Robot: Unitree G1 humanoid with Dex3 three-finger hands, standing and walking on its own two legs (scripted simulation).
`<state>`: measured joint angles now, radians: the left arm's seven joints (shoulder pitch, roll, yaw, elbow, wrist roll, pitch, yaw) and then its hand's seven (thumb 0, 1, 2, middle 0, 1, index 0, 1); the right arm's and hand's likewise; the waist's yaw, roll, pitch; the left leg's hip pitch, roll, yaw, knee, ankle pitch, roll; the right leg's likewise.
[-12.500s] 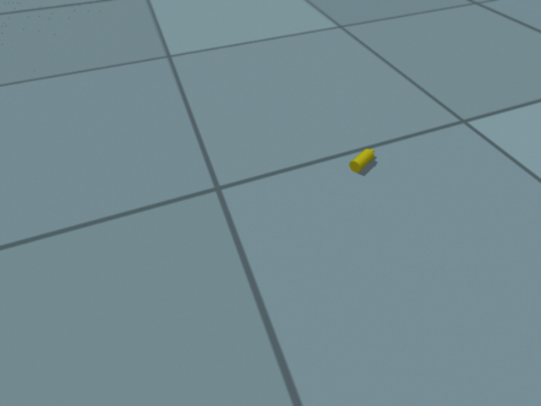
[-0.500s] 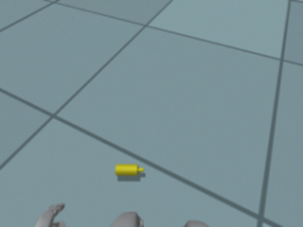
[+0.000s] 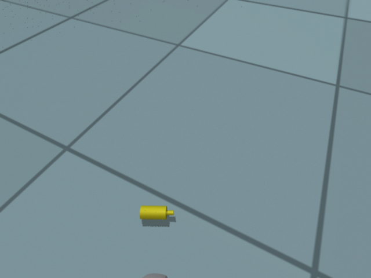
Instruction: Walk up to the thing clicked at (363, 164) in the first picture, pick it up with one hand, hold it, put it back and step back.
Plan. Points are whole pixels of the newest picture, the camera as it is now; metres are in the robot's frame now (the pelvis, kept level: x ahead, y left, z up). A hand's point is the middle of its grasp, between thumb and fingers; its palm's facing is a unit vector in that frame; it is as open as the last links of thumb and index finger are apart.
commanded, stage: walk up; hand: left
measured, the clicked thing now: (157, 212) +0.52 +0.21 -0.72
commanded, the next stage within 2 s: stand in 0.48 s
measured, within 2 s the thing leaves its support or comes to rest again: neither
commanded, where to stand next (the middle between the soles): +0.10 +0.00 m, yaw +1 degrees
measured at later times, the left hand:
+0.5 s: hand out of the picture +0.09 +0.27 -0.13, palm faces +0.06 -0.92 -0.39, open 7.4 cm
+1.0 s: hand out of the picture +0.07 +0.27 -0.14, palm faces +0.02 -0.94 -0.34, open 7.4 cm
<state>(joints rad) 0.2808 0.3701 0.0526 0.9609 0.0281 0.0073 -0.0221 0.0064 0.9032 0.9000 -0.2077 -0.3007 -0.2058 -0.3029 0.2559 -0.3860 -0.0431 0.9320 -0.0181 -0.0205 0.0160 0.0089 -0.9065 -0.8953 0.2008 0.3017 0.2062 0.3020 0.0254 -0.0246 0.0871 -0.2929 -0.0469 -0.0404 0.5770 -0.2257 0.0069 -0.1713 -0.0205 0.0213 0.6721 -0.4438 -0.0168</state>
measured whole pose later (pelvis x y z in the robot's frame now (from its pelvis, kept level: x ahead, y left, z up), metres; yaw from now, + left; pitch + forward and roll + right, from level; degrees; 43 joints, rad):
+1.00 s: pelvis +0.01 +0.01 +0.02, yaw +2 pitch -3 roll +0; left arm 0.11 0.36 0.00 1.14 0.01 -0.02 -0.01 0.00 0.91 0.90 -0.21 -0.30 -0.20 -0.30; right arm 0.03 -0.34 0.00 1.12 0.00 -0.01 0.02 0.01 -0.91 -0.90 0.20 0.30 0.21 0.30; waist 0.01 -0.01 0.07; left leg -0.13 0.01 0.00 0.34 -0.16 -0.01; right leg -0.09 -0.04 0.00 0.32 -0.19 0.04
